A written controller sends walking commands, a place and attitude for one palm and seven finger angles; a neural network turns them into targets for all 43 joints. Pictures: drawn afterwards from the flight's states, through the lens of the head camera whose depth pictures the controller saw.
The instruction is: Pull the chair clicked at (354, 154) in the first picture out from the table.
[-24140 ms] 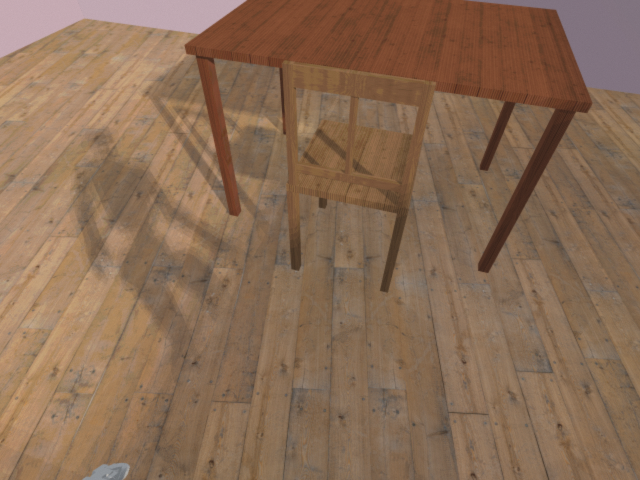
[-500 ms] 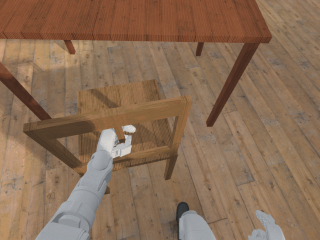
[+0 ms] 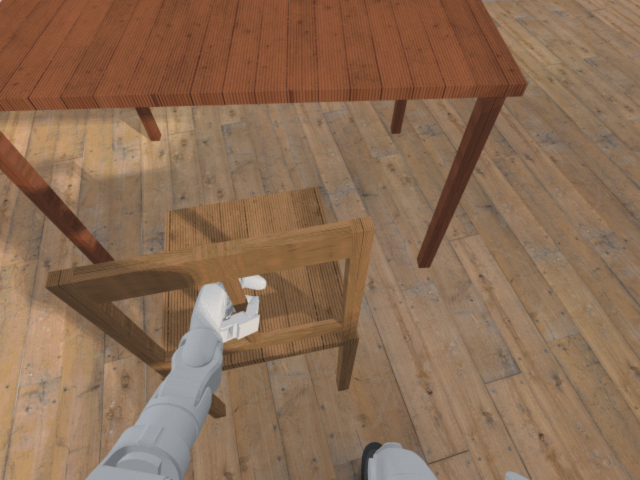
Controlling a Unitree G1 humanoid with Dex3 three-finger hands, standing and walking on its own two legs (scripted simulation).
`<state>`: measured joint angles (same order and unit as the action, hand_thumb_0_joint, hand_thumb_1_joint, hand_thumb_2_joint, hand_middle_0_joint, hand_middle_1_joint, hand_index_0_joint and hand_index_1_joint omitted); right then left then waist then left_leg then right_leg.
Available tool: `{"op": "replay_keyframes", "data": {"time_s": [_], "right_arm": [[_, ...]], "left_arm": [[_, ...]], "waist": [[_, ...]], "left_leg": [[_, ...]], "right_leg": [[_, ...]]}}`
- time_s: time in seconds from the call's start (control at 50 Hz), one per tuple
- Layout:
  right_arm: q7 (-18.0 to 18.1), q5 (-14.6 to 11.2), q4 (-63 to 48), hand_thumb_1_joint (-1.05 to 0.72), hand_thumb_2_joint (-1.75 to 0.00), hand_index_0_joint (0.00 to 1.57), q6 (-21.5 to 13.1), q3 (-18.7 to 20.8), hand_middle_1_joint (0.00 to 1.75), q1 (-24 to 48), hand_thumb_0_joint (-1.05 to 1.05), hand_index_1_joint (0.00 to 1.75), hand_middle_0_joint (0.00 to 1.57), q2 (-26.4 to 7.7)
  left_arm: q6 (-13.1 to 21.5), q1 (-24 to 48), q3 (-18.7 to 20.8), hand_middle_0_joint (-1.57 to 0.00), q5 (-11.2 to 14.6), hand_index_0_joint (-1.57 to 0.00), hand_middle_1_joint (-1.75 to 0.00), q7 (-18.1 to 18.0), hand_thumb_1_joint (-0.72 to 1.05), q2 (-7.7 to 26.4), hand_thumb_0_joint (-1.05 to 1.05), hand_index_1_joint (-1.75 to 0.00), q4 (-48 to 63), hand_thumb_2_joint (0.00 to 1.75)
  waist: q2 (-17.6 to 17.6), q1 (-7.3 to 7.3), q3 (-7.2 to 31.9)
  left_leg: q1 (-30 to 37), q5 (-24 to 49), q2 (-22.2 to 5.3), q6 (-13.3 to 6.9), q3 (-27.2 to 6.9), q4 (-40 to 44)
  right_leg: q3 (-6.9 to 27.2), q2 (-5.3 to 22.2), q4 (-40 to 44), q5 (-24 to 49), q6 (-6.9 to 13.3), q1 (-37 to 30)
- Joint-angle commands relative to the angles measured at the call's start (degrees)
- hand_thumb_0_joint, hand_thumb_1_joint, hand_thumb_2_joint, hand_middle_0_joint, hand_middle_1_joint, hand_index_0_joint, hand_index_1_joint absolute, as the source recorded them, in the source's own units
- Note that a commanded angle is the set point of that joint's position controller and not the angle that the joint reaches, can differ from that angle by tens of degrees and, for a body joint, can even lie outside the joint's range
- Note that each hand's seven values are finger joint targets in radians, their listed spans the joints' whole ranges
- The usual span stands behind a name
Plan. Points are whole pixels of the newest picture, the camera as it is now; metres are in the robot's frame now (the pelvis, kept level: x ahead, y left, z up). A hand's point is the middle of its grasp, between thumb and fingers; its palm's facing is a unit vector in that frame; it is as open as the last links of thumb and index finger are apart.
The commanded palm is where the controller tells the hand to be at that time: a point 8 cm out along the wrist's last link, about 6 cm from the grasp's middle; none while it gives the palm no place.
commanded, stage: step backward, pulling the chair out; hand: left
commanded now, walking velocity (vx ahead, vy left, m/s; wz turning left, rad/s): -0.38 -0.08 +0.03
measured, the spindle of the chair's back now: (244, 311) +0.36 +0.12 -0.10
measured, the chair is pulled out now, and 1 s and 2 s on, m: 0.23 0.32 0.56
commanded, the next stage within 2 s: stop walking, hand still on the chair in 1.70 s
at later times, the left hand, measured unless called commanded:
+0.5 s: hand (249, 343) +0.29 +0.10 -0.06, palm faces -0.03 -0.99 -0.17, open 5.1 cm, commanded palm +0.27 +0.15 -0.05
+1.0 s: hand (259, 384) +0.24 +0.08 -0.05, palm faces -0.02 -0.98 -0.18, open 5.1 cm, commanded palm +0.21 +0.14 -0.05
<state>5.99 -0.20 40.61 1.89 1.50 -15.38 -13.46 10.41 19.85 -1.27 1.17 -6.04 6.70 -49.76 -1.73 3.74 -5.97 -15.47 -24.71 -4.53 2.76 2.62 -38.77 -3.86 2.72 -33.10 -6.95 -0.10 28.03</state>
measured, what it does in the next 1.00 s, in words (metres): walks backwards: right foot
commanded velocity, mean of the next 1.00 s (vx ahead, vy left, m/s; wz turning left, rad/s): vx -0.38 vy -0.03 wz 0.05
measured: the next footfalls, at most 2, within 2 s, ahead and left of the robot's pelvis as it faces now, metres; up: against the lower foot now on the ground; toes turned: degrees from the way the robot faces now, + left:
right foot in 0.66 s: -0.03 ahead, -0.13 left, +0.00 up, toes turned -4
left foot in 1.04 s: -0.09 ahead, +0.14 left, +0.00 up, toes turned +1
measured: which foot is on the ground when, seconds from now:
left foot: down 0.00-0.76, up 0.78-1.00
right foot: down 0.00-0.52, up 0.54-0.64, down 0.66-1.00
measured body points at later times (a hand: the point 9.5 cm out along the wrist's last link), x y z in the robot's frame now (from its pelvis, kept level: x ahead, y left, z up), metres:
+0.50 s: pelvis -0.06 +0.00 +0.00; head +0.02 -0.01 +0.45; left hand +0.29 +0.16 -0.04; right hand +0.06 -0.27 -0.12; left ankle -0.08 +0.13 -0.72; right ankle +0.07 -0.12 -0.72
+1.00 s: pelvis -0.11 -0.02 +0.02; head -0.01 -0.05 +0.46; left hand +0.24 +0.14 -0.04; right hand +0.00 -0.31 -0.11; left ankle -0.12 +0.14 -0.70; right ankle -0.07 -0.13 -0.72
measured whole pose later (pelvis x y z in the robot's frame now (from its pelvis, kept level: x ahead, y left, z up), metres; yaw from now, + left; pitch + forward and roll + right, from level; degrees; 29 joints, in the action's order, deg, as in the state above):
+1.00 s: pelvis -0.11 -0.02 +0.02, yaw +0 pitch +3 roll +1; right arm 6.9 -1.0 39.9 2.9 1.2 -7.8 -17.6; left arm 8.1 22.4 2.5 2.7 -6.6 7.4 -49.2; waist -1.3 5.7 -9.7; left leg -21.0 -21.8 -1.7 3.2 -2.1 -38.0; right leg -3.2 1.9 -27.7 -10.3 1.0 20.6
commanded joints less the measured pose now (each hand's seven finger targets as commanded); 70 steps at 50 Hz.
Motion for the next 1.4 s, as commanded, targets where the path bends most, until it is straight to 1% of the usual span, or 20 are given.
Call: {"op": "replay_keyframes", "data": {"time_s": [0.0, 0.08, 0.14, 0.2, 0.26, 0.32, 0.4, 0.48, 0.54, 0.64, 0.68, 0.72, 0.76, 0.98, 1.04, 1.12, 1.16, 1.3, 1.34, 1.38], "right_arm": [[0.60, -0.57, -4.10, -0.90, -0.90, 0.20, -1.74, 2.62, 0.30, -0.67, 0.00, 0.30, 0.20, -7.09], [0.92, -0.81, -5.42, -0.90, -0.90, 0.20, -0.94, 1.58, 0.30, 0.63, 0.00, 0.30, 0.20, -7.53], [0.86, 0.49, -8.57, -0.90, -0.90, 0.20, -0.17, 1.60, 0.30, 4.90, 0.00, 0.30, 0.20, -8.10], [0.01, 0.54, -9.38, -0.90, -0.90, 0.20, -0.48, 1.52, 0.30, 4.87, 0.00, 0.30, 0.20, -6.74], [0.15, 0.22, -7.04, -0.90, -0.90, 0.20, -0.68, 2.24, 0.30, 0.68, 0.00, 0.30, 0.20, -7.08], [0.61, -0.61, -5.60, -0.90, -0.90, 0.20, -0.83, 2.33, 0.30, 0.83, 0.00, 0.30, 0.20, -6.46], [0.50, -0.82, -4.64, -0.90, -0.90, 0.20, -1.41, 0.85, 0.30, 1.52, 0.00, 0.30, 0.20, -6.57], [1.24, -0.40, -7.76, -0.90, -0.90, 0.20, -0.47, 1.55, 0.30, 3.05, 0.00, 0.30, 0.20, -8.93], [0.17, 1.30, -8.36, -0.90, -0.90, 0.20, -0.71, 1.10, 0.30, 6.15, 0.00, 0.30, 0.20, -6.76], [-1.75, 1.06, -3.66, -0.90, -0.90, 0.20, -2.49, 2.48, 0.30, -0.39, 0.00, 0.30, 0.20, -7.32], [-2.07, 0.89, -2.64, -0.90, -0.90, 0.20, -2.22, 2.42, 0.30, -1.66, 0.00, 0.30, 0.20, -7.46], [-0.56, -0.39, -4.00, -0.90, -0.90, 0.20, -1.71, 2.86, 0.30, -0.54, 0.00, 0.30, 0.20, -6.80], [-0.15, -0.87, -5.18, -0.90, -0.90, 0.20, -2.36, 2.29, 0.30, 3.50, 0.00, 0.30, 0.20, -6.66], [1.90, -0.89, -7.86, -0.90, -0.90, 0.20, 0.40, 0.64, 0.30, 5.88, 0.00, 0.30, 0.20, -7.60], [1.67, -0.78, -10.01, -0.90, -0.90, 0.20, 1.58, 1.64, 0.30, 5.39, 0.00, 0.30, 0.20, -9.54], [-0.80, 1.95, -9.75, -0.90, -0.90, 0.20, 0.59, 1.25, 0.30, 5.38, 0.00, 0.30, 0.20, -6.54], [-1.56, 1.93, -8.80, -0.90, -0.90, 0.20, -0.08, 1.66, 0.30, 4.40, 0.00, 0.30, 0.20, -6.32], [-1.80, 0.85, -4.70, -0.90, -0.90, 0.20, -2.04, 1.74, 0.30, 2.89, 0.00, 0.30, 0.20, -6.84], [-1.23, 0.35, -4.79, -0.90, -0.90, 0.20, -1.72, 1.57, 0.30, 3.06, 0.00, 0.30, 0.20, -6.12], [0.16, -1.11, -5.65, -0.90, -0.90, 0.20, -2.45, 2.42, 0.30, 6.40, 0.00, 0.30, 0.20, -6.57]], "left_arm": [[3.38, 15.70, 1.88, -0.50, -1.41, -0.50, -1.45, -0.05, 0.90, 7.95, 0.00, -1.45, 6.10, 0.90], [3.02, 11.94, 0.28, -0.50, -0.77, -0.50, -1.45, -0.06, 0.90, 6.50, 0.00, -1.45, 9.30, 0.90], [3.77, 9.89, 0.40, -0.50, -0.83, -0.50, -1.45, 0.07, 0.90, 6.40, 0.00, -1.45, 16.61, 0.90], [3.20, 10.10, 0.51, -0.50, -0.93, -0.50, -1.45, 0.09, 0.90, 5.83, 0.00, -1.45, 18.23, 0.90], [3.04, 14.71, 0.21, -0.50, -1.11, -0.50, -1.45, -0.29, 0.90, 7.27, 0.00, -1.45, 15.81, 0.90], [2.89, 13.55, 2.97, -0.50, -0.88, -0.50, -1.45, -0.51, 0.90, 10.29, 0.00, -1.45, 9.70, 0.90], [1.87, 13.78, 2.20, -0.50, -1.41, -0.50, -1.45, -0.72, 0.90, 8.84, 0.00, -1.45, 6.46, 0.90], [2.69, 11.55, -0.58, -0.50, -0.36, -0.50, -1.45, -0.26, 0.90, 5.65, 0.00, -1.45, 11.45, 0.90], [2.69, 13.72, 0.82, -0.50, -0.98, -0.50, -1.45, -0.10, 0.90, 7.41, 0.00, -1.45, 16.98, 0.90], [3.80, 18.66, 0.21, -0.50, -1.93, -0.50, -1.45, -0.06, 0.90, 6.46, 0.00, -1.45, 10.81, 0.90], [5.04, 19.91, 0.96, -0.50, -2.72, -0.50, -1.45, 0.17, 0.90, 7.85, 0.00, -1.45, 9.12, 0.90], [5.74, 18.96, 4.59, -0.50, -1.65, -0.50, -1.45, -0.18, 0.90, 12.40, 0.00, -1.45, 7.18, 0.90], [4.03, 13.79, 5.36, -0.50, -0.66, -0.50, -1.45, 0.44, 0.90, 12.73, 0.00, -1.45, 2.96, 0.90], [-1.02, 6.77, 1.43, -0.50, 0.60, -0.50, -1.45, -0.26, 0.90, 8.38, 0.00, -1.45, 13.51, 0.90], [-1.20, 8.74, -1.37, -0.50, 0.96, -0.50, -1.45, 0.39, 0.90, 6.42, 0.00, -1.45, 18.48, 0.90], [-0.21, 13.54, -3.05, -0.50, -0.92, -0.50, -1.45, 1.14, 0.90, 3.77, 0.00, -1.45, 21.65, 0.90], [-0.37, 12.64, -1.95, -0.50, -1.17, -0.50, -1.45, 0.78, 0.90, 4.24, 0.00, -1.45, 19.93, 0.90], [2.36, 16.43, 0.49, -0.50, -1.89, -0.50, -1.45, 1.01, 0.90, 7.34, 0.00, -1.45, 10.89, 0.90], [3.56, 14.53, 2.87, -0.50, -2.22, -0.50, -1.45, 1.14, 0.90, 11.52, 0.00, -1.45, 9.26, 0.90], [3.19, 12.67, 6.15, -0.50, -0.94, -0.50, -1.45, 0.77, 0.90, 14.31, 0.00, -1.45, 5.41, 0.90]], "waist": [[11.17, -0.45, 25.93], [4.82, -0.52, 25.45], [-13.59, -2.08, 21.38], [-8.72, -2.61, 18.43], [0.35, 0.34, 22.01], [10.98, -0.94, 26.02], [10.88, -1.46, 24.68], [-7.14, -1.10, 23.06], [-16.44, -2.22, 17.81], [-6.49, 0.22, 20.12], [-8.42, 0.60, 24.12], [4.09, 0.26, 29.38], [7.61, -2.77, 26.32], [9.06, -1.71, 25.76], [-0.81, -1.17, 23.81], [-20.14, -1.09, 22.45], [-16.71, -1.44, 21.25], [-11.32, -0.63, 19.88], [-3.99, -0.81, 22.42], [16.13, -2.58, 24.99]], "left_leg": [[-3.74, -1.25, 0.72, 0.69, -3.41, -3.13], [0.11, 8.85, -1.60, -1.65, -3.29, 13.96], [-6.74, 23.50, -9.79, -5.29, -8.83, 18.91], [-5.23, 31.04, -11.25, -5.30, -7.26, 13.82], [1.60, 31.99, -5.75, -0.97, -2.56, 5.96], [-1.67, -3.26, 1.78, 0.13, -1.79, -5.44], [-2.87, -3.17, 1.20, -0.97, -4.64, 0.67], [-0.18, 30.05, -10.00, -5.85, -13.08, 17.82], [-3.76, 34.65, -15.19, -8.53, -13.81, 20.11], [22.38, 70.71, -12.04, -5.05, -9.60, 2.78], [19.31, 66.74, -9.29, -3.11, -6.30, -0.41], [0.50, 27.12, -2.35, 0.21, -1.21, -5.48], [-9.57, -4.75, 1.50, 0.25, -6.69, -12.01], [-0.45, 13.62, -0.09, -0.27, -4.92, 9.13], [8.56, 45.84, -9.20, -4.94, -10.68, 15.61], [13.68, 61.17, -14.20, -7.94, -11.01, 16.16], [13.63, 61.34, -15.97, -9.59, -11.71, 14.20], [17.53, 55.62, -12.54, -6.68, -9.06, 6.65], [7.58, 37.20, -6.62, -2.56, -3.44, 0.92], [-5.95, -4.22, 3.54, 0.17, -4.50, -15.47]], "right_leg": [[11.63, 14.44, 6.37, 42.07, 7.96, -24.44], [5.32, 7.63, 6.03, 14.31, 1.41, -20.09], [1.31, 1.17, -6.71, 4.25, -0.56, -20.74], [1.80, 0.79, -4.99, 2.07, 0.58, -19.01], [6.29, 5.56, 2.70, 32.00, 2.35, -20.45], [13.66, 14.45, 11.67, 28.85, 6.23, -21.03], [9.65, 13.75, 12.30, 17.32, 5.27, -21.36], [1.52, 0.88, -2.82, 9.79, -1.02, -18.16], [2.82, -0.25, -13.59, -14.06, 0.38, -13.19], [1.77, -1.37, 8.17, 3.08, 1.59, -7.91], [3.35, 0.34, 10.60, 21.42, 2.50, -15.97], [10.38, 9.09, 5.85, 59.92, 5.64, -36.42], [13.95, 17.95, 5.53, 62.48, 8.94, -34.81], [6.57, 12.48, 4.16, 42.88, 4.59, -30.75], [2.18, 1.86, 1.18, 18.86, -0.84, -20.41], [2.39, -0.95, -10.00, -15.43, 0.25, -9.03], [3.50, -1.31, -11.82, -19.40, 0.62, -7.24], [2.79, -1.10, 10.56, -1.77, 0.19, -12.45], [6.66, 5.09, 12.33, 28.65, 1.58, -22.90], [13.44, 15.52, 8.50, 53.37, 5.45, -28.24]]}}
